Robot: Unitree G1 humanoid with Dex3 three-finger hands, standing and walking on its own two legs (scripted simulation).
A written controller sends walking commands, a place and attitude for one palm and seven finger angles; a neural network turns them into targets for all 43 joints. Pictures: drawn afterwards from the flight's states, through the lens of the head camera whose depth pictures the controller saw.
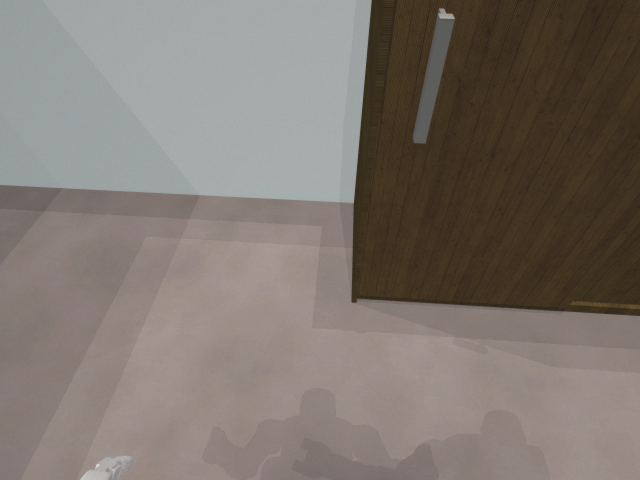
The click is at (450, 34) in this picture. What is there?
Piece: wardrobe's sliding door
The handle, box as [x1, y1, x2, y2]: [413, 8, 454, 143]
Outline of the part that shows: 440,8 438,10 413,133 414,142 425,143 454,20 452,14 446,14 444,9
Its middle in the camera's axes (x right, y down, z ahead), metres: +0.22 -0.32 +0.79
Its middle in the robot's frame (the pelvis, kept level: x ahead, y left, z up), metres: +0.83 -0.18 +0.11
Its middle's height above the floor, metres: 0.88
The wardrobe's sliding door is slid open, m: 0.00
